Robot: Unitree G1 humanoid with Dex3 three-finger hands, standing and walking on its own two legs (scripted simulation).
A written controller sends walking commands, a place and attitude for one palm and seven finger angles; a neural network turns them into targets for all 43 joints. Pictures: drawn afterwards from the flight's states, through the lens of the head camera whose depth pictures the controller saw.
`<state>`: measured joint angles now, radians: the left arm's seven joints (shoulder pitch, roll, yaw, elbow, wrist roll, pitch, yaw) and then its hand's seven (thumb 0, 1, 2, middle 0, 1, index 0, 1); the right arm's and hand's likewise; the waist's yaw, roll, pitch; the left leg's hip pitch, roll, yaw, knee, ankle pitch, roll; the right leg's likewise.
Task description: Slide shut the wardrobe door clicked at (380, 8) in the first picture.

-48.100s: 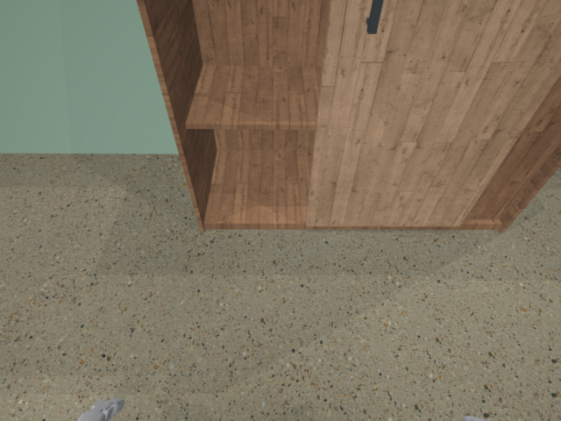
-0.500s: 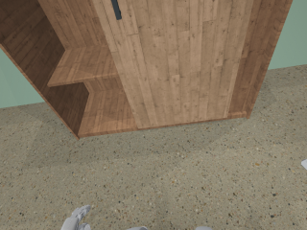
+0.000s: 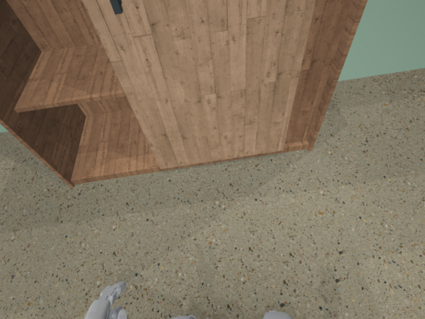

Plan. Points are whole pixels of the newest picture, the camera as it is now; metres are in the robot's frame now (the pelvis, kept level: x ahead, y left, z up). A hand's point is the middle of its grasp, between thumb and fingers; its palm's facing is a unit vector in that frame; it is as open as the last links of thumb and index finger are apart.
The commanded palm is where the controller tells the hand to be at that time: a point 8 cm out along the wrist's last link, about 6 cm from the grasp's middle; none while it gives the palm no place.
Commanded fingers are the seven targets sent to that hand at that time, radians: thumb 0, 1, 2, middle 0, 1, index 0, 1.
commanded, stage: stop stepping back and stand still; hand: right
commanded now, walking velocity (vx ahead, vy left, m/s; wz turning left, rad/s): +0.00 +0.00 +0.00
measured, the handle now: out of the picture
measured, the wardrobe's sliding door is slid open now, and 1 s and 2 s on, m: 0.51 0.51 0.51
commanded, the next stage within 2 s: let the arm hang, fingers relaxed in 0.66 s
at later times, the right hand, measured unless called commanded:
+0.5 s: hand out of the picture +0.26 -0.31 +0.20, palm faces +0.43 +0.76 -0.48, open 7.4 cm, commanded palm +0.19 -0.35 +0.20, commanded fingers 0.00 -0.90 -0.90 0.20 0.30 0.20 0.30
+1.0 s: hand (366, 309) +0.15 -0.28 -0.13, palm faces -0.08 +0.96 -0.26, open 7.4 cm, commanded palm none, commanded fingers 0.00 -0.90 -0.90 0.20 0.30 0.20 0.30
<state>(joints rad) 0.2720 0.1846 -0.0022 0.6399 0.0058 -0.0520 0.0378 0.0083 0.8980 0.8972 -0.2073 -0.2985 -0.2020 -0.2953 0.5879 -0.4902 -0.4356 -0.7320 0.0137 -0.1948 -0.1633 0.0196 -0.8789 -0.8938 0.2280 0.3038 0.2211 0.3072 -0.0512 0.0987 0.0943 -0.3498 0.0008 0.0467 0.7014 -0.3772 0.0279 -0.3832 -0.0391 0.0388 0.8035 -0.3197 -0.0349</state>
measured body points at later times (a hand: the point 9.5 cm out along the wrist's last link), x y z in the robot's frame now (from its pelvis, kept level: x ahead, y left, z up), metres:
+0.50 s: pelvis +0.05 -0.05 +0.01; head +0.09 -0.07 +0.46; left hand +0.21 +0.19 -0.07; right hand +0.23 -0.34 +0.23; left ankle +0.02 +0.06 -0.72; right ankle +0.07 -0.17 -0.72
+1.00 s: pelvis +0.03 -0.08 +0.01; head +0.06 -0.08 +0.46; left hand +0.16 +0.20 -0.10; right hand +0.16 -0.33 -0.11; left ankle +0.02 +0.06 -0.72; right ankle +0.07 -0.17 -0.72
